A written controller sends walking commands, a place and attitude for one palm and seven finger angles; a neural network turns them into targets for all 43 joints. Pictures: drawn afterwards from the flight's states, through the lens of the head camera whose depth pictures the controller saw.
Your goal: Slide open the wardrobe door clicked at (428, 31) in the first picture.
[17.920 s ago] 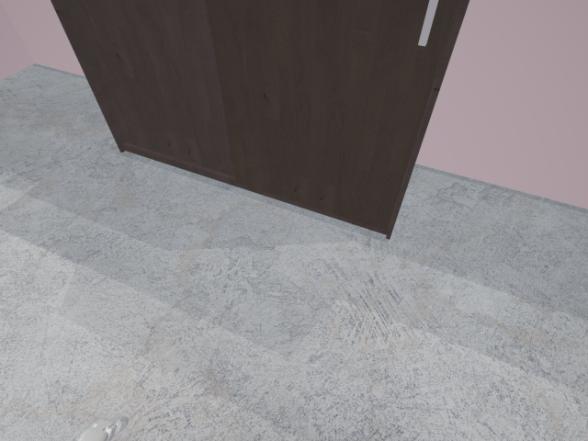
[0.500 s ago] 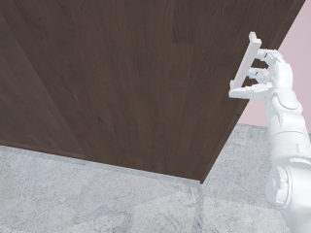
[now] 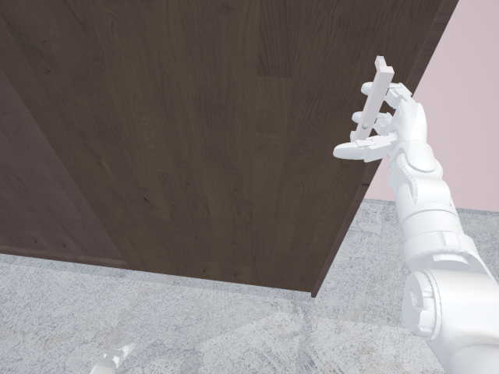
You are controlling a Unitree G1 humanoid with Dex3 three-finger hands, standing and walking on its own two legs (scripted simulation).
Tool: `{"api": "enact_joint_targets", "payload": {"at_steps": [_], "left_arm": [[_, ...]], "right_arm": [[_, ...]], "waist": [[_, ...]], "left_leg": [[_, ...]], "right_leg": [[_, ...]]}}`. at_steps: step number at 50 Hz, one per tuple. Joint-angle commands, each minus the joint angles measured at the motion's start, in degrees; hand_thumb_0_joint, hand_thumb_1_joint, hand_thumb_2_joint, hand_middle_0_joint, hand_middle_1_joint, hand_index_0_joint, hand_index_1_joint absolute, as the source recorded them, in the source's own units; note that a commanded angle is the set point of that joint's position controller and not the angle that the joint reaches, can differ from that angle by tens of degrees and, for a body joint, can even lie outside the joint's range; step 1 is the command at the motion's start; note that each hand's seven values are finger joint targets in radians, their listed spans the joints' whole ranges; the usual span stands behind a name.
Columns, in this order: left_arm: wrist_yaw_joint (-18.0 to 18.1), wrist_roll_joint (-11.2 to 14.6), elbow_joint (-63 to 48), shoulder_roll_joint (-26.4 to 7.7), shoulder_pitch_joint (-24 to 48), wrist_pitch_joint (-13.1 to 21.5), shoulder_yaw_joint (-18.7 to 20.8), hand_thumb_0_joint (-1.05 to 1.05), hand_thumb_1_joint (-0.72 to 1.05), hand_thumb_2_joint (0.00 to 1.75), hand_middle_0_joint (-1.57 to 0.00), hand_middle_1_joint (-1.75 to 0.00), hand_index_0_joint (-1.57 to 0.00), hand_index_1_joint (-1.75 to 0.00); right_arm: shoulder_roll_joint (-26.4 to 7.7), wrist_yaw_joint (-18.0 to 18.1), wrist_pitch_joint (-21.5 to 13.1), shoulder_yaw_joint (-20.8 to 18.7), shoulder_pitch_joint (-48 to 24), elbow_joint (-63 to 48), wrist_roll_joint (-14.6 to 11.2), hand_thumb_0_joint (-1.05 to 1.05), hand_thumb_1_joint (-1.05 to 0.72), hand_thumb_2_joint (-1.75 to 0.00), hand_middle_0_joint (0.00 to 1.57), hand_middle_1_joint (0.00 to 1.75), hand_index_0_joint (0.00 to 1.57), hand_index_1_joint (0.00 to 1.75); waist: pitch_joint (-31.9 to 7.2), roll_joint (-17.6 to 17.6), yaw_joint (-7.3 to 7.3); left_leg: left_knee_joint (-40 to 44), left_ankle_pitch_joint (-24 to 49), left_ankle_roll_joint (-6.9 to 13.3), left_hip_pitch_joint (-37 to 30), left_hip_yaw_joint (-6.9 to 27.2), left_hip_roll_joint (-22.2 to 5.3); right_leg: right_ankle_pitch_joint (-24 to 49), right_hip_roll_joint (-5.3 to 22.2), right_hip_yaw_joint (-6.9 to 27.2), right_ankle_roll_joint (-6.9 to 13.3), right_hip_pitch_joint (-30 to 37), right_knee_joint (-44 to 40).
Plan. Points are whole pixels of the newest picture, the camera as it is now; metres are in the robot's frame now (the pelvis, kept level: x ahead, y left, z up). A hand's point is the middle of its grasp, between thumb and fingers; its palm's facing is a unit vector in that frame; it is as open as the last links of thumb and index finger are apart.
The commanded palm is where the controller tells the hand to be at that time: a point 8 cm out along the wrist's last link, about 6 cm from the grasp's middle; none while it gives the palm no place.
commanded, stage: slide the fingers in behind the handle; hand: right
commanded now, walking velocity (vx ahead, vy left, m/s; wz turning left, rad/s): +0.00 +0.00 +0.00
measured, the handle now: (366, 110) +0.53 -0.14 +0.17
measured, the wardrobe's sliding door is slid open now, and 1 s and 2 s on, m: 0.00 0.00 0.00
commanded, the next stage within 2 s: grip the handle and tug to test in 1.04 s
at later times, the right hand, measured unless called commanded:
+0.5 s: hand (353, 125) +0.48 -0.11 +0.17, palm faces +0.07 +1.00 -0.01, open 14.1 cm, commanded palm +0.45 -0.15 +0.17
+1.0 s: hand (353, 125) +0.47 -0.11 +0.17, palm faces +0.06 +1.00 -0.01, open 14.2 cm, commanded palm +0.45 -0.15 +0.17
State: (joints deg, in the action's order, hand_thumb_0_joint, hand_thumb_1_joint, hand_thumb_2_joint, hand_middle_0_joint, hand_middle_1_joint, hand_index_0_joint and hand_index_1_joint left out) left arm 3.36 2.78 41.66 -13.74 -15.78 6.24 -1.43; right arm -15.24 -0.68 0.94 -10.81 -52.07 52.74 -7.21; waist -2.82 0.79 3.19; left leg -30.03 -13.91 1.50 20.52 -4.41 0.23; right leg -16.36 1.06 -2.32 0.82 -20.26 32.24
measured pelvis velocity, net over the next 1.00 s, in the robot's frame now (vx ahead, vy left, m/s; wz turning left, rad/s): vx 0.02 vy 0.00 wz -0.01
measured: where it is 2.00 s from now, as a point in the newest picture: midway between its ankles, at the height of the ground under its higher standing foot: outside the picture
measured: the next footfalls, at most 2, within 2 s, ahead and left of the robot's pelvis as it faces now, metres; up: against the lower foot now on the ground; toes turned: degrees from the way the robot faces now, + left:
none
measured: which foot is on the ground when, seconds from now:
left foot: down 0.00-1.00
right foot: down 0.00-1.00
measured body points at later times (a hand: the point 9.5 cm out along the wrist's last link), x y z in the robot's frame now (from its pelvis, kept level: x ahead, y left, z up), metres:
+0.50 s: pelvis +0.01 +0.01 +0.00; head +0.03 +0.01 +0.45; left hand +0.07 +0.27 -0.12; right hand +0.47 -0.16 +0.18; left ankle +0.01 +0.10 -0.73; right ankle +0.00 -0.11 -0.73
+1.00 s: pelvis +0.02 +0.00 +0.00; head +0.03 +0.01 +0.45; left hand +0.11 +0.25 -0.12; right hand +0.47 -0.16 +0.18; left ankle +0.01 +0.10 -0.73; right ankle +0.00 -0.11 -0.73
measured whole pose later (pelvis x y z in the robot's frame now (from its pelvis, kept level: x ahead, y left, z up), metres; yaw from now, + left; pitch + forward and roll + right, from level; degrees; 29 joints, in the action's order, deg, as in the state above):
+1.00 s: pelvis +0.02 +0.00 +0.00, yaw +0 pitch +4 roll +1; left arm 2.9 2.5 43.2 -13.2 -16.4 5.6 -0.6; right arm -11.7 3.4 2.4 -7.8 -49.3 47.9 -7.5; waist -2.8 1.4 2.1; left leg -29.2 -14.9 1.6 18.4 -4.7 0.3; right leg -17.0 1.0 -1.8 0.5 -18.2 31.0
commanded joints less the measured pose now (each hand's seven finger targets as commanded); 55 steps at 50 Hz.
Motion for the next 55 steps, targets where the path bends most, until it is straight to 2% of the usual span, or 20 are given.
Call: {"api": "enact_joint_targets", "payload": {"at_steps": [1,3,5,8,9,12,14,15,22,24,30,31,38,43,46,48,50,52,53,55], "left_arm": [[0.19,-0.08,-5.5,-8.12,-2.46,1.64,3.22,0.0,0.9,0.9,-0.2,-0.3,-0.2,-0.3],[0.08,-0.21,-5.2,-8.17,-2.89,1.64,3.28,0.0,0.9,0.9,-0.2,-0.3,-0.2,-0.3],[0.14,-0.19,-5.69,-8.48,-2.72,1.3,3.37,0.0,0.9,0.9,-0.2,-0.3,-0.2,-0.3],[0.03,-0.26,-5.66,-8.12,-2.76,1.32,3.41,0.0,0.9,0.9,-0.2,-0.3,-0.2,-0.3],[0.14,-0.22,-5.74,-8.39,-2.79,1.12,3.68,0.0,0.9,0.9,-0.2,-0.3,-0.2,-0.3],[0.06,-0.03,-5.78,-7.7,-2.38,1.21,3.63,0.0,0.9,0.9,-0.2,-0.3,-0.2,-0.3],[0.24,-0.1,-5.31,-8.28,-2.71,1.02,3.88,0.0,0.9,0.9,-0.2,-0.3,-0.2,-0.3],[0.24,-0.02,-5.43,-8.12,-2.33,0.99,3.62,0.0,0.9,0.9,-0.2,-0.3,-0.2,-0.3],[0.43,-0.16,-4.4,-8.04,-2.76,1.25,3.63,0.0,0.9,0.9,-0.2,-0.3,-0.2,-0.3],[0.23,-0.24,-4.56,-7.93,-2.9,1.48,3.88,0.0,0.9,0.9,-0.2,-0.3,-0.2,-0.3],[-0.04,-0.15,-4.53,-7.72,-2.21,2.07,3.75,0.0,0.9,0.9,-0.2,-0.3,-0.2,-0.3],[-0.03,-0.19,-4.31,-7.78,-2.36,2.03,3.91,0.0,0.9,0.9,-0.2,-0.3,-0.2,-0.3],[-0.01,-0.07,-4.42,-7.25,-1.51,1.82,3.66,0.0,0.9,0.9,-0.2,-0.3,-0.2,-0.3],[-0.01,-0.05,-4.28,-7.42,-1.36,1.45,3.55,0.0,0.9,0.9,-0.2,-0.3,-0.2,-0.3],[-0.02,-0.24,-4.48,-7.29,-1.31,1.41,3.63,0.0,0.9,0.9,-0.2,-0.3,-0.2,-0.3],[-0.06,-0.18,-4.2,-7.17,-1.24,1.27,3.44,0.0,0.9,0.9,-0.2,-0.3,-0.2,-0.3],[0.06,-0.34,-4.2,-7.61,-1.46,0.98,3.5,0.0,0.9,0.9,-0.2,-0.3,-0.2,-0.3],[0.08,-0.25,-4.41,-7.2,-1.0,1.0,3.31,0.0,0.9,0.9,-0.2,-0.3,-0.2,-0.3],[0.07,-0.33,-4.23,-7.33,-1.53,0.93,3.42,0.0,0.9,0.9,-0.2,-0.3,-0.2,-0.3],[0.06,-0.27,-4.96,-7.22,-0.91,0.99,3.44,0.0,0.9,0.9,-0.2,-0.3,-0.2,-0.3]], "right_arm": [[-8.71,0.61,-4.93,-0.98,-30.22,-13.83,0.23,0.0,0.5,-0.3,0.3,1.2,0.3,1.2],[-9.04,0.99,-5.09,-1.66,-30.53,-13.45,0.13,0.0,0.5,-0.3,0.3,1.2,0.3,1.2],[-11.35,1.22,-5.03,-3.66,-28.11,-14.21,0.26,0.0,0.5,-0.3,0.3,1.2,0.3,1.2],[-9.7,1.49,-4.91,-2.33,-28.81,-15.46,0.58,0.0,0.5,-0.3,0.3,1.2,0.3,1.2],[-11.69,1.77,-4.88,-4.16,-26.68,-15.54,0.91,0.0,0.5,-0.3,0.3,1.2,0.3,1.2],[-6.87,1.75,-4.55,-0.2,-26.87,-18.28,0.48,0.0,0.5,-0.3,0.3,1.2,0.3,1.2],[-9.47,2.23,-3.83,-2.82,-25.4,-17.24,0.35,0.0,0.5,-0.3,0.3,1.2,0.3,1.2],[-7.52,1.97,-3.52,-0.49,-27.12,-17.97,0.2,0.0,0.5,-0.3,0.3,1.2,0.3,1.2],[-6.58,2.05,-3.06,0.08,-28.82,-16.29,0.01,0.0,0.5,-0.3,0.3,1.2,0.3,1.2],[-4.89,2.17,-3.69,1.59,-29.74,-18.14,0.39,0.0,0.5,-0.3,0.3,1.2,0.3,1.2],[-1.45,2.14,-4.02,3.97,-29.4,-19.03,-0.56,0.0,0.5,-0.3,0.3,1.2,0.3,1.2],[-2.92,2.19,-4.08,2.87,-29.34,-19.28,-0.48,0.0,0.5,-0.3,0.3,1.2,0.3,1.2],[-0.03,2.21,-3.41,4.88,-29.62,-19.29,-0.43,0.0,0.5,-0.3,0.3,1.2,0.3,1.2],[-0.91,2.37,-2.66,4.05,-29.1,-18.71,-0.48,0.0,0.5,-0.3,0.3,1.2,0.3,1.2],[-0.43,2.65,-2.72,4.24,-29.21,-19.89,-0.28,0.0,0.5,-0.3,0.3,1.2,0.3,1.2],[0.1,2.66,-2.43,4.51,-29.47,-18.9,-0.47,0.0,0.5,-0.3,0.3,1.2,0.3,1.2],[-2.66,2.73,-2.36,2.41,-29.37,-18.12,-0.35,0.0,0.5,-0.3,0.3,1.2,0.3,1.2],[-1.24,2.41,-2.34,3.41,-29.55,-17.84,-0.46,0.0,0.5,-0.3,0.3,1.2,0.3,1.2],[-2.59,2.5,-2.49,2.18,-29.08,-17.66,-0.37,0.0,0.5,-0.3,0.3,1.2,0.3,1.2],[-1.68,2.4,-2.95,3.09,-28.64,-20.08,-0.39,0.0,0.5,-0.3,0.3,1.2,0.3,1.2]], "waist": [[-20.19,-0.11,1.46],[-19.67,-1.32,1.66],[-21.25,-1.58,0.52],[-19.69,-1.45,1.02],[-20.33,-1.54,0.25],[-19.92,-0.15,1.22],[-19.51,-2.15,0.53],[-19.01,-1.28,1.41],[-17.8,-1.76,1.99],[-20.04,0.18,1.77],[-20.6,-0.95,1.88],[-20.8,-0.62,1.72],[-20.22,-0.03,1.88],[-19.23,-2.16,1.73],[-20.86,-0.81,1.3],[-19.3,-1.11,1.85],[-19.95,-2.46,1.36],[-18.92,-1.31,1.69],[-19.53,-2.71,1.3],[-21.56,-0.7,0.95]], "left_leg": [[2.12,16.06,0.08,-7.37,3.12,1.17],[2.11,16.55,-0.04,-7.36,2.94,1.3],[1.85,18.39,0.0,-9.4,3.27,1.2],[2.27,18.45,-0.15,-9.23,3.32,1.37],[2.19,18.52,0.0,-10.04,3.32,1.44],[2.44,19.85,-0.05,-9.57,3.05,1.62],[3.02,19.03,-0.14,-10.08,3.27,1.7],[3.24,18.59,-0.3,-9.7,3.32,1.48],[3.97,16.77,-0.34,-8.77,3.42,1.47],[3.4,17.98,-0.07,-9.1,3.33,1.49],[2.99,20.1,-0.12,-9.01,2.97,1.54],[2.99,20.45,-0.09,-9.21,3.09,1.55],[2.7,20.91,-0.06,-8.44,2.71,1.56],[2.61,21.68,-0.1,-8.88,2.45,1.52],[2.21,22.15,0.05,-9.04,2.42,1.53],[2.6,21.39,-0.07,-8.17,2.39,1.54],[2.44,21.07,0.0,-9.21,2.39,1.42],[2.63,20.96,-0.05,-8.68,2.57,1.43],[2.48,20.81,0.01,-9.25,2.34,1.51],[2.31,21.52,0.06,-9.77,2.55,1.41]], "right_leg": [[14.93,-1.21,3.1,0.32,8.4,-3.05],[15.02,-1.16,3.1,0.31,8.01,-3.0],[16.38,-1.2,2.77,0.44,7.44,-3.1],[15.5,-1.25,2.35,0.58,7.16,-3.23],[16.2,-1.19,2.38,0.57,7.22,-3.19],[17.7,-1.04,2.21,0.52,8.76,-3.22],[16.5,-1.1,2.17,0.68,8.04,-3.43],[15.5,-1.18,2.1,0.71,7.81,-3.87],[13.53,-1.45,2.17,0.86,7.69,-3.99],[15.54,-1.51,2.34,0.7,9.52,-3.6],[17.46,-1.5,2.61,0.69,10.75,-3.28],[17.68,-1.5,2.56,0.71,10.82,-3.15],[18.96,-1.51,2.76,0.53,11.78,-3.01],[19.83,-1.41,2.88,0.5,11.16,-3.18],[21.78,-1.32,3.21,0.33,12.49,-3.0],[20.64,-1.33,3.1,0.33,11.98,-2.96],[20.11,-1.36,3.29,0.32,10.93,-3.34],[19.59,-1.43,2.99,0.4,10.9,-3.26],[19.68,-1.33,3.22,0.27,10.63,-3.35],[21.1,-1.36,3.11,0.29,11.88,-3.2]]}}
